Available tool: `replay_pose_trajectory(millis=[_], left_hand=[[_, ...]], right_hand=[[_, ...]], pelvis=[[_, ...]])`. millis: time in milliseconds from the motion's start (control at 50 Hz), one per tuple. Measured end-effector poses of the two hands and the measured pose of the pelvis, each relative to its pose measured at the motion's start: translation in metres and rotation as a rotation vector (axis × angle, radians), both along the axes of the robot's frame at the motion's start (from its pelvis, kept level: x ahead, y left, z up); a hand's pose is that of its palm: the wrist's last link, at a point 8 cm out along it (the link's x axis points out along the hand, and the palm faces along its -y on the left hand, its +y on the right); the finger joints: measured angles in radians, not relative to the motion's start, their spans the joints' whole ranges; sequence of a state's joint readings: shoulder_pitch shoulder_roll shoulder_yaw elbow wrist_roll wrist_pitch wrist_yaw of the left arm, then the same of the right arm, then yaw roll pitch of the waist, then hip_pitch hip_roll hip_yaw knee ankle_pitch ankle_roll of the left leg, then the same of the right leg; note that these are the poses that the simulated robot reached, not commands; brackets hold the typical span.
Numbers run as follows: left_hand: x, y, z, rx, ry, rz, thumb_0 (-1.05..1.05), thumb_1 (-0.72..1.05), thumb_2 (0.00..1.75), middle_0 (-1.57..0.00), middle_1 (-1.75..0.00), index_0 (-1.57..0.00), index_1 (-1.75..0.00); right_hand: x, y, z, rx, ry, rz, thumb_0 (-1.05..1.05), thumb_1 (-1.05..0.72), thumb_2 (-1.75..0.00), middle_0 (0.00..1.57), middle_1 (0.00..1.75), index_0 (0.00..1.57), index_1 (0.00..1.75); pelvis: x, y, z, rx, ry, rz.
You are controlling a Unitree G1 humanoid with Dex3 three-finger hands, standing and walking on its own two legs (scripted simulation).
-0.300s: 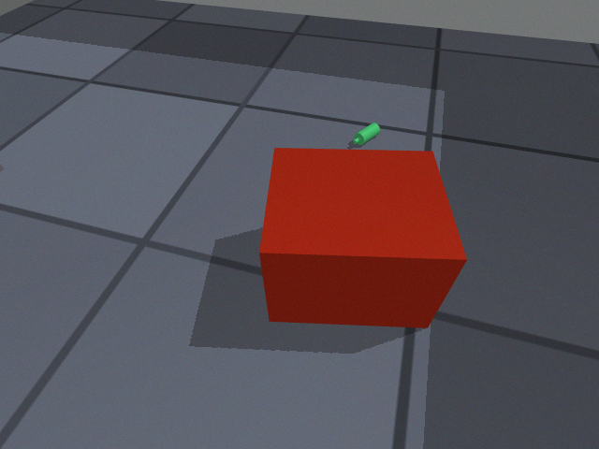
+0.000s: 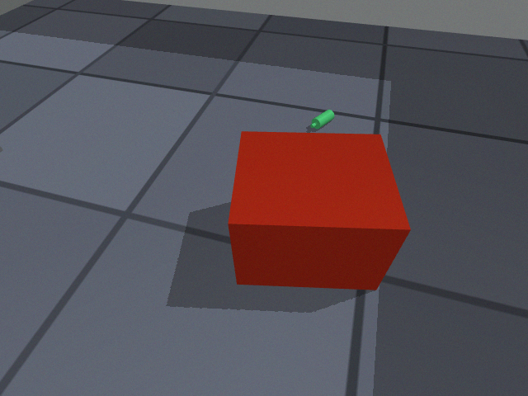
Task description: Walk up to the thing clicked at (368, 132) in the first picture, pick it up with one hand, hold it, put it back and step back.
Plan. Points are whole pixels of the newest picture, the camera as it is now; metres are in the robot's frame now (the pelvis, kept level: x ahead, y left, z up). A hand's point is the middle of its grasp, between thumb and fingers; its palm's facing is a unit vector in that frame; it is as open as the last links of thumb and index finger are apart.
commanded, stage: stand
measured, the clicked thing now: (321, 120) +1.77 -0.36 -0.75
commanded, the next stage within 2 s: walk up in 0.82 s
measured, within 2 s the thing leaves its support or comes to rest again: neither
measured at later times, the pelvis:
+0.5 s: pelvis +0.01 +0.00 +0.00, yaw +0 degrees
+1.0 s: pelvis -0.01 +0.03 +0.00, yaw -13 degrees
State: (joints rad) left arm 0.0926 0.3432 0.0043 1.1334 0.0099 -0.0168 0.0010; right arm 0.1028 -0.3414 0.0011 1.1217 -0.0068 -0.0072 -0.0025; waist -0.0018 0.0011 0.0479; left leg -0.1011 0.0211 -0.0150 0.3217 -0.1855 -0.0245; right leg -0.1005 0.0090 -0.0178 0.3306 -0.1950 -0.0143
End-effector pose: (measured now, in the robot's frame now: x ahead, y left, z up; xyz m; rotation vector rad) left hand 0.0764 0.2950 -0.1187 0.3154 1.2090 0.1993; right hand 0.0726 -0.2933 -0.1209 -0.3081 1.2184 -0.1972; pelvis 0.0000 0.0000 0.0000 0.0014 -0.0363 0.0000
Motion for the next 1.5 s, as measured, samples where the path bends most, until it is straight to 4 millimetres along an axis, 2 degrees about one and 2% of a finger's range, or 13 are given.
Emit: replay_pose_trajectory(millis=[240,560,840,940,1000,1100,1180,1280,1380,1440,1500], left_hand=[[-0.005,0.000,0.000,0.004,0.025,0.004,0.00,0.91,0.90,-0.20,-0.30,-0.20,-0.29],[0.004,-0.002,0.001,0.003,0.001,-0.002,0.00,0.91,0.90,-0.20,-0.30,-0.20,-0.29],[0.002,0.000,0.001,0.009,0.020,-0.005,0.00,0.91,0.90,-0.20,-0.30,-0.20,-0.29],[-0.002,0.011,0.003,0.043,0.074,-0.128,0.00,0.90,0.89,-0.20,-0.30,-0.21,-0.30],[0.003,0.026,0.002,0.062,0.112,-0.198,0.00,0.90,0.89,-0.20,-0.30,-0.21,-0.30],[0.040,0.052,-0.010,0.064,0.068,-0.302,0.00,0.90,0.89,-0.20,-0.30,-0.21,-0.30],[0.086,0.060,-0.017,0.054,-0.008,-0.383,0.01,0.90,0.90,-0.20,-0.30,-0.21,-0.30],[0.128,0.055,-0.001,0.021,-0.052,-0.514,0.00,0.91,0.90,-0.20,-0.30,-0.20,-0.29],[0.154,0.048,0.006,0.017,-0.049,-0.615,0.00,0.91,0.90,-0.20,-0.30,-0.20,-0.29],[0.166,0.034,0.008,0.030,-0.037,-0.682,0.00,0.91,0.90,-0.20,-0.30,-0.20,-0.29],[0.177,0.010,0.012,0.037,-0.037,-0.758,0.00,0.91,0.90,-0.20,-0.30,-0.20,-0.29]], right_hand=[[-0.006,-0.001,-0.003,0.005,0.030,-0.003,0.01,-0.91,-0.90,0.20,0.30,0.21,0.30],[0.004,-0.004,0.000,-0.003,0.006,0.000,0.01,-0.91,-0.90,0.20,0.30,0.21,0.30],[0.004,-0.004,-0.002,0.006,0.012,-0.006,0.01,-0.91,-0.90,0.20,0.30,0.21,0.30],[0.012,-0.013,0.004,-0.015,-0.099,-0.099,0.01,-0.90,-0.90,0.20,0.30,0.21,0.30],[0.006,-0.012,0.014,-0.039,-0.157,-0.151,0.01,-0.91,-0.90,0.20,0.30,0.21,0.30],[-0.027,0.001,0.023,-0.110,-0.167,-0.231,0.00,-0.91,-0.90,0.20,0.30,0.20,0.30],[-0.075,0.028,0.028,-0.145,-0.135,-0.317,0.00,-0.91,-0.90,0.20,0.30,0.20,0.30],[-0.134,0.062,0.043,-0.139,-0.100,-0.454,0.01,-0.90,-0.90,0.20,0.30,0.21,0.30],[-0.183,0.082,0.044,-0.145,-0.100,-0.556,0.01,-0.90,-0.90,0.20,0.30,0.21,0.30],[-0.214,0.092,0.040,-0.140,-0.092,-0.611,0.01,-0.90,-0.90,0.20,0.30,0.21,0.30],[-0.247,0.102,0.033,-0.123,-0.061,-0.667,0.01,-0.90,-0.90,0.20,0.30,0.21,0.30]], pelvis=[[0.002,-0.001,0.000,0.001,0.006,0.000],[0.006,-0.002,0.000,-0.001,0.004,0.001],[0.007,-0.002,0.000,0.000,0.011,-0.013],[-0.004,0.015,-0.004,0.002,0.020,-0.162],[-0.009,0.029,-0.005,0.005,0.030,-0.229],[-0.011,0.060,-0.015,-0.012,0.035,-0.321],[-0.014,0.081,-0.018,-0.013,0.001,-0.385],[-0.014,0.094,-0.004,-0.050,0.002,-0.466],[-0.013,0.102,-0.003,-0.035,0.013,-0.549],[-0.014,0.103,-0.005,-0.023,0.016,-0.602],[-0.017,0.099,-0.007,-0.015,0.024,-0.651]])
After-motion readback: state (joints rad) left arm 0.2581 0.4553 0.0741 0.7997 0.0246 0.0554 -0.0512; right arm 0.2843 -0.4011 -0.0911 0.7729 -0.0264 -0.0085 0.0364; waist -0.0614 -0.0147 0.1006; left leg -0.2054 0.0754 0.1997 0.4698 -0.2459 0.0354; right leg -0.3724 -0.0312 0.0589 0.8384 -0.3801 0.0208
